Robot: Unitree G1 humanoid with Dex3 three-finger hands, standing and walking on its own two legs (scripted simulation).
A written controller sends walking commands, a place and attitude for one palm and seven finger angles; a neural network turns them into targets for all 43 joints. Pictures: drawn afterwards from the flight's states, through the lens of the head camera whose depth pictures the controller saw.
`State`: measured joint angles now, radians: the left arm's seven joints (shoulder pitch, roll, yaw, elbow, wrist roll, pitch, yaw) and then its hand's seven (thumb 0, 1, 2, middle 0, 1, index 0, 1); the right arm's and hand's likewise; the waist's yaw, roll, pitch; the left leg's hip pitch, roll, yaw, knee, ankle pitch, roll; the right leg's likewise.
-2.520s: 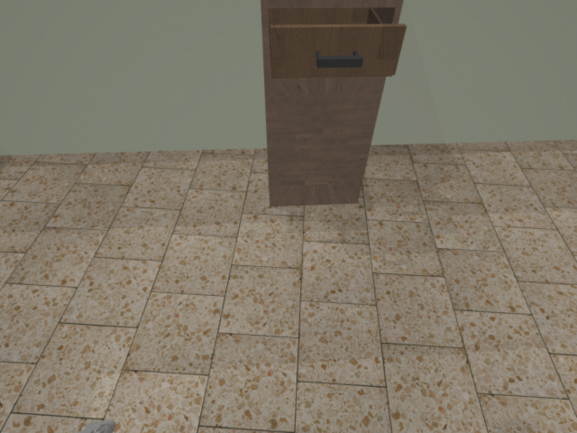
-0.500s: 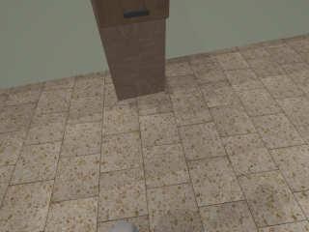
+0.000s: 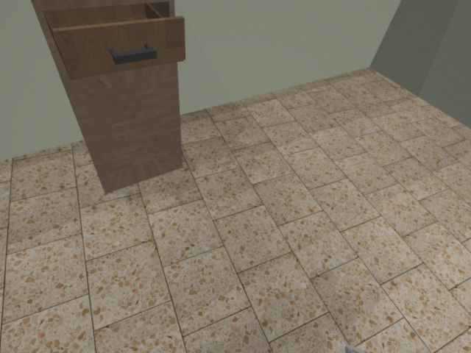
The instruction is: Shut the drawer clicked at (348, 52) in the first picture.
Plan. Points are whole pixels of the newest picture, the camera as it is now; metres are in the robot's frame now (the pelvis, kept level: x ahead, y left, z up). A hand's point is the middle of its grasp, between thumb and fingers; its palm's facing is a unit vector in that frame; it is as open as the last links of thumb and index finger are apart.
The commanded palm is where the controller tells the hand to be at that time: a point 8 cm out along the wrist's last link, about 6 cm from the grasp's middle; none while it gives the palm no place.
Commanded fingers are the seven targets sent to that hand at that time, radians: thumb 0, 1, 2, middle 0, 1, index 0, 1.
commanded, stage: walk to a spot facing it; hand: left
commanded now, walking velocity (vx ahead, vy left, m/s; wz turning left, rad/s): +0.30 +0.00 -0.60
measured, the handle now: (132, 52) +0.91 +0.43 +0.03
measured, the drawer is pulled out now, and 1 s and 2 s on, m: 0.14 0.14 0.14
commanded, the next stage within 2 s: none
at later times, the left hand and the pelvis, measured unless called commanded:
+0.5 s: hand (209, 256) +0.37 +0.09 -0.19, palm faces -0.38 -0.92 -0.11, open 7.4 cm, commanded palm none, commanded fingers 0.00 0.90 0.90 -0.20 -0.30 -0.20 -0.30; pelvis +0.18 -0.02 -0.03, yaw -18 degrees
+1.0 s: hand (183, 219) +0.46 +0.17 -0.19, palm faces -0.44 -0.87 -0.21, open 7.4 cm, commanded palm none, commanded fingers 0.00 0.90 0.90 -0.20 -0.30 -0.20 -0.30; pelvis +0.38 -0.02 -0.01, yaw -36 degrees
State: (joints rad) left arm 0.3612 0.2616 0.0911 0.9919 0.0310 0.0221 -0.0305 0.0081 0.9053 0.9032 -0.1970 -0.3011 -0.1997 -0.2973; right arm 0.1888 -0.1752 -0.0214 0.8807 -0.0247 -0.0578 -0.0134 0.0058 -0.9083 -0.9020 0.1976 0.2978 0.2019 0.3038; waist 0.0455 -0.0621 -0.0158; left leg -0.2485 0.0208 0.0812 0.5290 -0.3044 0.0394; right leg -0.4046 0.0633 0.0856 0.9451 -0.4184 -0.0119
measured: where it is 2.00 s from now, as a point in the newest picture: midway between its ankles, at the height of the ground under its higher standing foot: (246, 300)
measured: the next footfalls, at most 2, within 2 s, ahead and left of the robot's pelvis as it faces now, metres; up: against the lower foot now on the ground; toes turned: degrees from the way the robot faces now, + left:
right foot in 0.48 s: +0.27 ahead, -0.10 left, +0.00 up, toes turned -25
left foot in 0.94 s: +0.52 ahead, +0.02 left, +0.00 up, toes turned -29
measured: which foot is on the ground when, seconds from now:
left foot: down 0.00-0.48, up 0.50-0.92, down 0.94-1.00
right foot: up 0.00-0.46, down 0.48-0.94, up 0.96-1.00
